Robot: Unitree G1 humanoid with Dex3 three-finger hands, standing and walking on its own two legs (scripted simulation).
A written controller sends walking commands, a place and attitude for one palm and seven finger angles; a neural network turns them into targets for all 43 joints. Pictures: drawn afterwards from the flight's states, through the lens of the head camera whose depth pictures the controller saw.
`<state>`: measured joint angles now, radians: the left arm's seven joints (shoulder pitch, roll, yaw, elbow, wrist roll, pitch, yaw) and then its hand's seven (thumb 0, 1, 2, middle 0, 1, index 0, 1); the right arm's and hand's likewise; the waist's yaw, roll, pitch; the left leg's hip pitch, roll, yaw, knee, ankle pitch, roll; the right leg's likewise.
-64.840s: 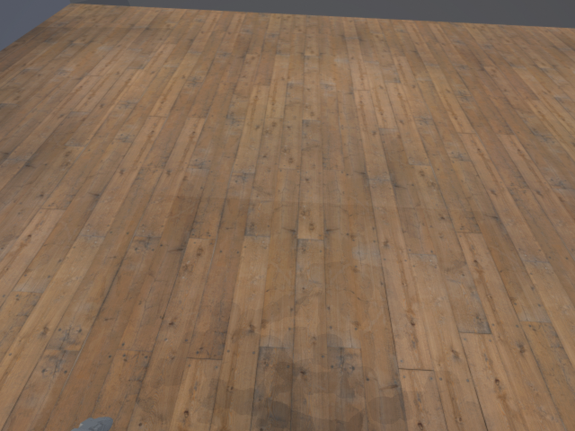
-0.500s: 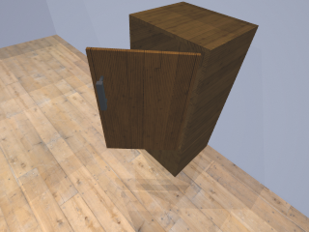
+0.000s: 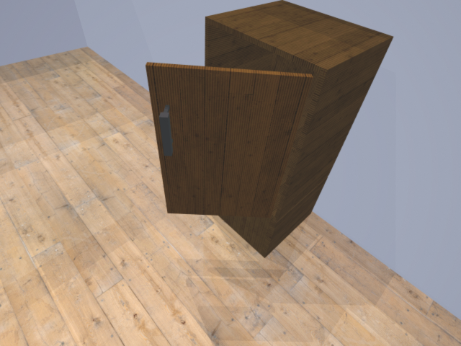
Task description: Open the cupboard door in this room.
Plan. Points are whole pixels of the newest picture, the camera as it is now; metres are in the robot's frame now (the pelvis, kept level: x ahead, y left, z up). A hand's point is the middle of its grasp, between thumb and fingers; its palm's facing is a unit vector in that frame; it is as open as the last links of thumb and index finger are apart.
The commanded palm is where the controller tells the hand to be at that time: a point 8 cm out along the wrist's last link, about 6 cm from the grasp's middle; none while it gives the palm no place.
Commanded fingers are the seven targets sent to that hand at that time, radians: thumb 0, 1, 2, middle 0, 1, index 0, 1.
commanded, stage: shuffle to correct the standing spot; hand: left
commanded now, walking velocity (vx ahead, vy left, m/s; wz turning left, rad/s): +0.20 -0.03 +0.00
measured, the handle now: (167, 130) +0.64 +0.21 +0.00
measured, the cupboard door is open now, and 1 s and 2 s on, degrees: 46 46 46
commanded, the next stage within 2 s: come to a stop and stand still in 0.84 s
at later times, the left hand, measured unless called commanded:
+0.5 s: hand out of the picture +0.00 +0.17 -0.16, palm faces +0.08 -0.98 -0.17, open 7.4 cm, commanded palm none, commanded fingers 0.00 0.90 0.90 -0.20 -0.30 -0.20 -0.30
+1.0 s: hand (132, 325) +0.20 +0.20 -0.16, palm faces +0.02 -0.97 -0.24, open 7.3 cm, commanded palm none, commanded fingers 0.00 0.90 0.90 -0.20 -0.30 -0.20 -0.30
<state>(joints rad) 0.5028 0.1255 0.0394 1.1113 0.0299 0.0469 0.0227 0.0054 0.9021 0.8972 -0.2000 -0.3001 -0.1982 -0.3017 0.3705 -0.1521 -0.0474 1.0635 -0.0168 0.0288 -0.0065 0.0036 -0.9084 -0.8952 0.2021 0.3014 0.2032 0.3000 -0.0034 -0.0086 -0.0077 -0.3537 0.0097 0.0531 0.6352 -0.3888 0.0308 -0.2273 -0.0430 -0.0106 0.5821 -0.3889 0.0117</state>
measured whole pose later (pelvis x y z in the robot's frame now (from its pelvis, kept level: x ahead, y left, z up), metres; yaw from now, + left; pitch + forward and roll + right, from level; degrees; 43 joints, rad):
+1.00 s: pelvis +0.14 +0.01 +0.00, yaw +1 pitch +0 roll +1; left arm 0.22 0.19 0.07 0.99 0.03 0.00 -0.01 0.01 0.92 0.90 -0.20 -0.30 -0.19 -0.30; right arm 0.34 -0.12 -0.04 1.10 -0.03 -0.01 -0.02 0.00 -0.91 -0.89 0.21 0.30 0.21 0.30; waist -0.03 0.01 0.05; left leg -0.22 0.08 0.11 0.59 -0.36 -0.03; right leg -0.35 -0.05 -0.10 0.56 -0.20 -0.02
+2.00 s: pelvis +0.18 +0.02 +0.01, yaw +2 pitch -1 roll +0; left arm 0.27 0.16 -0.02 1.08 0.01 -0.01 0.03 0.01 0.92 0.90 -0.20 -0.30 -0.20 -0.30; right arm 0.29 -0.16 0.03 1.10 -0.01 -0.02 -0.01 0.01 -0.92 -0.90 0.20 0.30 0.20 0.30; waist 0.01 0.00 0.03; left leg -0.14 -0.02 0.11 0.42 -0.27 0.05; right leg -0.20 -0.05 -0.12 0.45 -0.23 -0.01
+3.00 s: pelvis +0.20 +0.02 +0.02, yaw +1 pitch -1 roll +0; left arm 0.30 0.12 -0.01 1.14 0.02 -0.01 0.04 0.01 0.91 0.90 -0.20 -0.30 -0.20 -0.30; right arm 0.30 -0.10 0.02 1.16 -0.01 -0.03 -0.03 0.01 -0.92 -0.90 0.20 0.30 0.20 0.30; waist 0.01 -0.02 0.05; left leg -0.09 -0.02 0.12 0.39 -0.28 0.05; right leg -0.16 -0.04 -0.11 0.42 -0.25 0.00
